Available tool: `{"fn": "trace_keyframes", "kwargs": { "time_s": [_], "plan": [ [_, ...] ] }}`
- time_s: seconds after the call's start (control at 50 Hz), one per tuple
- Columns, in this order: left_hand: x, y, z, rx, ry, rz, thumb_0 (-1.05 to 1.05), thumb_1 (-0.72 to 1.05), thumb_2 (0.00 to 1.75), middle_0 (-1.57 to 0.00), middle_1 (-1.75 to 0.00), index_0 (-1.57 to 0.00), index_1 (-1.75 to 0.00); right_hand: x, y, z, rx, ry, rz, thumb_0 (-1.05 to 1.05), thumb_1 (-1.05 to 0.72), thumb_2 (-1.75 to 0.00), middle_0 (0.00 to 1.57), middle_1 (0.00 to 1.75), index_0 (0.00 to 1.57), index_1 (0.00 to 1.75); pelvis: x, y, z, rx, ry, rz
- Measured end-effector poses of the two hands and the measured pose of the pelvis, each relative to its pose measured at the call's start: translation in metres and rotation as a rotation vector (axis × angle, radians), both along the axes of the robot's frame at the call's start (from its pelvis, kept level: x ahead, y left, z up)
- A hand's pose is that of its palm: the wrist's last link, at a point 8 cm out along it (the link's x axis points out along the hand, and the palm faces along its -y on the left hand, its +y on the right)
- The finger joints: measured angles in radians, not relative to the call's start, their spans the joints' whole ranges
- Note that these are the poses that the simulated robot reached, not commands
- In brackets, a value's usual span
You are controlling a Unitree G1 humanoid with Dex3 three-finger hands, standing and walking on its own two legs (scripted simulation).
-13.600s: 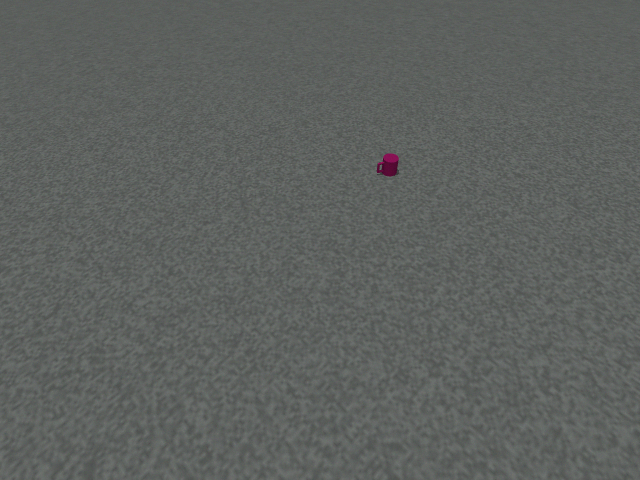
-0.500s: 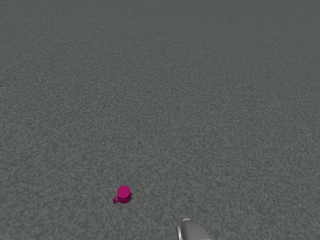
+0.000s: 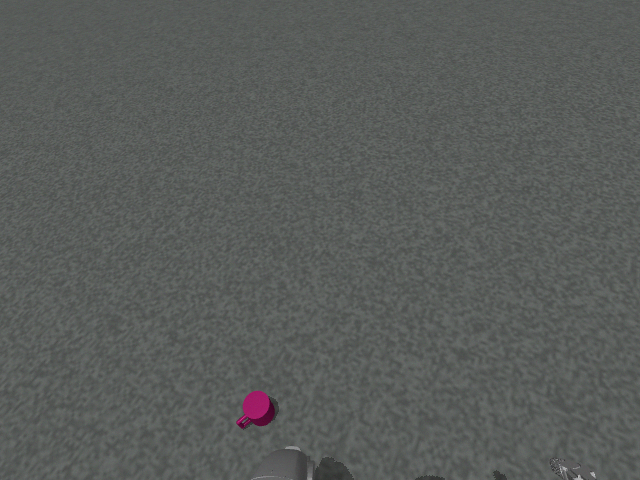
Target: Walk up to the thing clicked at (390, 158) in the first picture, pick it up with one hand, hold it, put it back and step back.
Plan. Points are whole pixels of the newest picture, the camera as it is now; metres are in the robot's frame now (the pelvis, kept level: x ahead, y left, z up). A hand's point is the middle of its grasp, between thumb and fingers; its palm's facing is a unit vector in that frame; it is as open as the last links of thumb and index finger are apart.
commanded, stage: walk up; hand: left
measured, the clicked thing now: (254, 412) +0.39 +0.29 -0.72
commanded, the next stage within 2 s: stand in 1.84 s
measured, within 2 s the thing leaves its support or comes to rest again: neither
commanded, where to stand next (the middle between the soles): +0.02 +0.04 m, yaw +0 degrees
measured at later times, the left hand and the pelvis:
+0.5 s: hand out of the picture +0.08 +0.27 -0.17, palm faces -0.07 -0.91 -0.42, open 7.4 cm; pelvis -0.01 +0.01 -0.03, yaw -2 degrees
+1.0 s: hand out of the picture +0.04 +0.28 -0.15, palm faces +0.00 -0.93 -0.37, open 7.4 cm; pelvis -0.04 +0.01 +0.00, yaw +0 degrees
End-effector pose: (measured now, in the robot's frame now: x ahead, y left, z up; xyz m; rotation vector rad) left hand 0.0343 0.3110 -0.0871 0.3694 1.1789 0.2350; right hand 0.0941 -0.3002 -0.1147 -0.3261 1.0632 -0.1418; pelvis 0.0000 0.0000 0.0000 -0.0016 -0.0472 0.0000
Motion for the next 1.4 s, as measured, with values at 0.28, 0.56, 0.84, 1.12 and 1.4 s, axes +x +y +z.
{"fn": "trace_keyframes", "kwargs": {
  "time_s": [0.28,0.56,0.84,1.12,1.4],
  "plan": [
    [0.083,0.016,-0.039,-0.018,-0.035,-0.020,0.01,0.90,0.90,-0.20,-0.30,-0.20,-0.30,0.029,0.024,-0.006,-0.042,0.069,-0.031,0.01,-0.90,-0.90,0.21,0.30,0.21,0.30,0.023,0.019,-0.016,-0.007,-0.013,0.000],
    [0.007,0.002,-0.031,0.034,0.034,-0.045,0.01,0.90,0.90,-0.20,-0.30,-0.20,-0.30,-0.014,-0.015,-0.012,-0.040,0.028,-0.086,0.01,-0.90,-0.90,0.21,0.30,0.21,0.30,-0.019,-0.001,-0.021,-0.001,-0.018,-0.040],
    [-0.021,0.026,-0.016,0.025,-0.006,0.026,0.01,0.90,0.90,-0.20,-0.30,-0.20,-0.30,-0.082,0.010,-0.014,-0.037,0.198,-0.051,0.01,-0.90,-0.90,0.21,0.30,0.21,0.30,-0.035,0.016,-0.008,0.053,-0.007,0.014],
    [-0.006,0.005,-0.024,-0.045,-0.064,-0.002,0.01,0.90,0.90,-0.20,-0.30,-0.20,-0.30,-0.051,0.002,0.006,-0.057,0.065,-0.039,0.01,-0.90,-0.90,0.21,0.30,0.21,0.30,-0.034,0.012,-0.005,-0.008,-0.017,0.028],
    [0.003,0.015,-0.024,-0.050,0.028,0.023,0.01,0.90,0.90,-0.20,-0.30,-0.20,-0.30,-0.033,0.022,0.007,-0.021,0.126,-0.031,0.01,-0.90,-0.90,0.21,0.30,0.21,0.30,-0.013,0.018,0.005,-0.006,0.017,0.020]
  ]
}}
